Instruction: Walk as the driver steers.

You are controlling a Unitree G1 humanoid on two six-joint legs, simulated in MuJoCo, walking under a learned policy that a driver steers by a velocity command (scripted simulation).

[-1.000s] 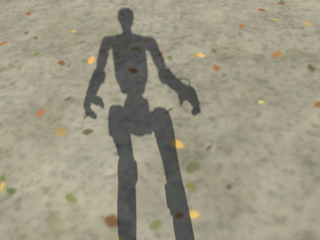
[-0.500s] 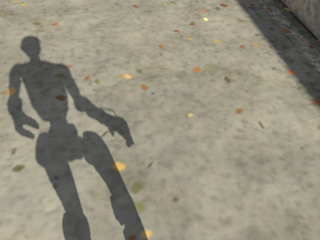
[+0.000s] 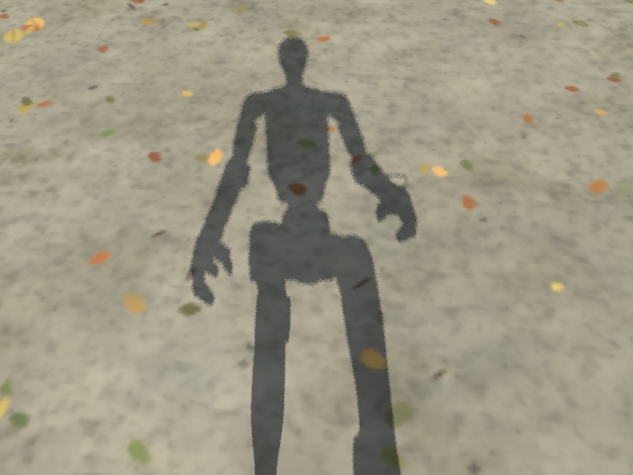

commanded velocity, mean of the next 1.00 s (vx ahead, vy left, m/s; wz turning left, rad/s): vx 0.37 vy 0.00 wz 0.04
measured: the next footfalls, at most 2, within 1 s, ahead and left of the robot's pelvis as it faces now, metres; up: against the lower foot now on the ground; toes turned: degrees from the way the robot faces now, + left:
left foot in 0.16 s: +0.27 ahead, +0.14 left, +0.00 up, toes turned +8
right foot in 0.68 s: +0.60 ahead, +0.00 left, +0.00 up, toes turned +8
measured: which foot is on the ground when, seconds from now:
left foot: up 0.00-0.14, down 0.16-0.70, up 0.72-1.00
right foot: down 0.00-0.18, up 0.20-0.66, down 0.68-1.00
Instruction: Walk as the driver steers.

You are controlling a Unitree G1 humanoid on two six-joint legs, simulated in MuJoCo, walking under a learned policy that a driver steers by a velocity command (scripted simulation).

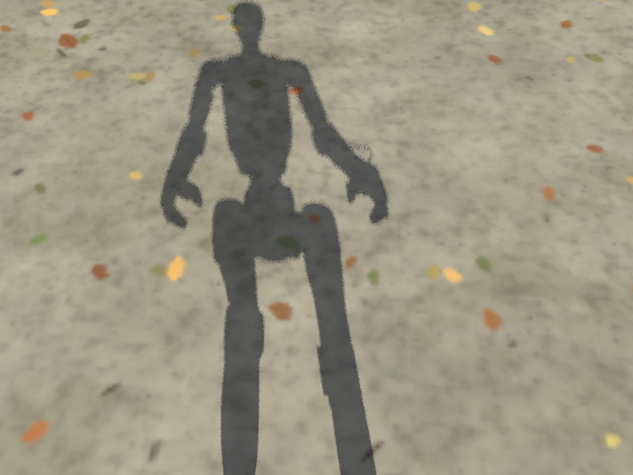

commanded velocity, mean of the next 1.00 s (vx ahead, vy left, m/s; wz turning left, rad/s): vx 0.44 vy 0.00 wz -0.28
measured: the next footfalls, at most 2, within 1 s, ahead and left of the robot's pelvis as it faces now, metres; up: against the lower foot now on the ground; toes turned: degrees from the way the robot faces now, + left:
left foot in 0.14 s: +0.13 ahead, +0.16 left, +0.00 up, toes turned -10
right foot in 0.62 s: +0.34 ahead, -0.19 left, +0.00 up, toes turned -24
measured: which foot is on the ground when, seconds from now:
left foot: up 0.00-0.12, down 0.14-0.64, up 0.66-1.00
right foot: down 0.00-0.14, up 0.16-0.60, down 0.62-1.00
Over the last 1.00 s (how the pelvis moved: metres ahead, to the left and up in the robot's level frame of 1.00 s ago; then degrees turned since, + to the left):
0.49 0.08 0.00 -1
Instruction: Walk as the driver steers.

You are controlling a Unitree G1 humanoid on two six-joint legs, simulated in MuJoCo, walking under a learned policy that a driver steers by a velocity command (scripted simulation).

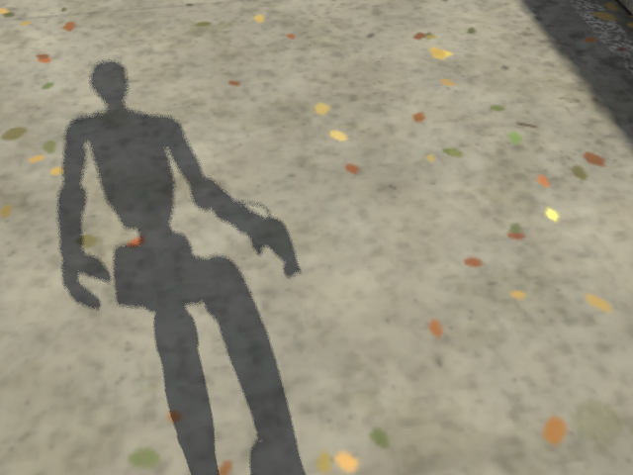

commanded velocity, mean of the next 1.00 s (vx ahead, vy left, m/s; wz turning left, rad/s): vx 0.50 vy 0.00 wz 0.50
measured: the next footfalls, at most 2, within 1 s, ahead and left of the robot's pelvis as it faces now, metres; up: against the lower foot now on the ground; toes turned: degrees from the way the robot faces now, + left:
left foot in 0.16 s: +0.28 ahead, +0.13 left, +0.00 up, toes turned +8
right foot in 0.66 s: +0.59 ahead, +0.00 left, +0.00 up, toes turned +27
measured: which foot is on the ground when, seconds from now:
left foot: up 0.00-0.14, down 0.16-0.66, up 0.68-1.00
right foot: down 0.00-0.18, up 0.20-0.64, down 0.66-1.00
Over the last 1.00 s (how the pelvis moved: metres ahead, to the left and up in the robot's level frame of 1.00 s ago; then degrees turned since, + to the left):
0.41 -0.12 0.00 -15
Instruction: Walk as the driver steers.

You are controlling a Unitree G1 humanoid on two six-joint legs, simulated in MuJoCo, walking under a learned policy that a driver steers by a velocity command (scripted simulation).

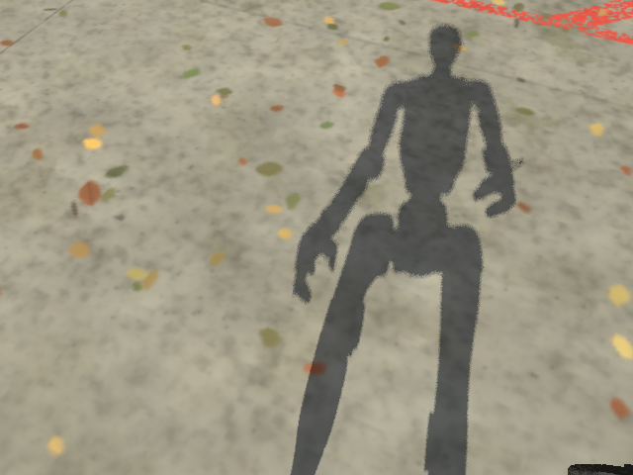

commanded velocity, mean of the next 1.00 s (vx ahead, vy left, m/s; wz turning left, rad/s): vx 0.50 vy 0.00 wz -0.44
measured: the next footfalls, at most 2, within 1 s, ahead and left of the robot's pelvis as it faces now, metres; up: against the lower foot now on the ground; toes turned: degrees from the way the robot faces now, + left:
left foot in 0.14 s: +0.25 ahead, +0.15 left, +0.00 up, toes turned -2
right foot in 0.66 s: +0.47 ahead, -0.17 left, +0.00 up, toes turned -22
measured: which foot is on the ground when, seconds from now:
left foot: up 0.00-0.12, down 0.14-0.66, up 0.68-1.00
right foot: down 0.00-0.16, up 0.18-0.64, down 0.66-1.00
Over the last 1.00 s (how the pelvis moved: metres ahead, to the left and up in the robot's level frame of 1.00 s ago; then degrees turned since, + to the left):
0.55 0.11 0.00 32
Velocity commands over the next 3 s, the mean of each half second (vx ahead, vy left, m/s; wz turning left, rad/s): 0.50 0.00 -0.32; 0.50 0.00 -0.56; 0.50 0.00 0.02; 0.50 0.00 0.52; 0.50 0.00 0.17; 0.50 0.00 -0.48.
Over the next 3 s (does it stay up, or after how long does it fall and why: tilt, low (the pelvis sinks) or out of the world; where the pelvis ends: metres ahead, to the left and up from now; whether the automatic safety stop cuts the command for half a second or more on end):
stays up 1.57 -0.42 0.00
